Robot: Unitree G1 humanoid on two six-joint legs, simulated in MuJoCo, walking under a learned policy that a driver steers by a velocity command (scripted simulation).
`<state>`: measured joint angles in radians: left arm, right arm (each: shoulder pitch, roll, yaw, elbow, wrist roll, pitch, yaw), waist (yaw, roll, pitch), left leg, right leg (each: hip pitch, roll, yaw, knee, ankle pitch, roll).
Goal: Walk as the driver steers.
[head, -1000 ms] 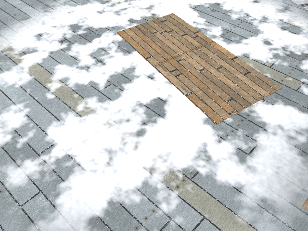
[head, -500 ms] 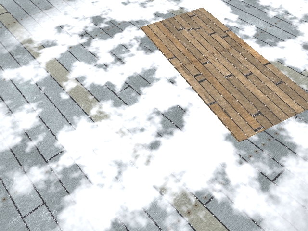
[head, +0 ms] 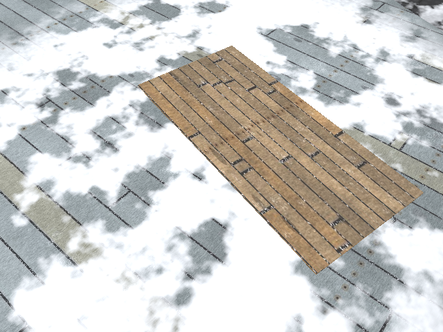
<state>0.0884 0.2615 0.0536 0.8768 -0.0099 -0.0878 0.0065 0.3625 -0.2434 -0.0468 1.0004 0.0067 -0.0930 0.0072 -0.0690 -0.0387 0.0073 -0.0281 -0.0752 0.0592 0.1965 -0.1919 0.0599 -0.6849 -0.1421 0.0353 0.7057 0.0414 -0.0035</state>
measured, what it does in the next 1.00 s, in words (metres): walks ahead, turning left: right foot, then left foot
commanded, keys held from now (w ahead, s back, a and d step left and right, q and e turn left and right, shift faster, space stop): w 0.28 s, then w+q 0.68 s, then w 0.04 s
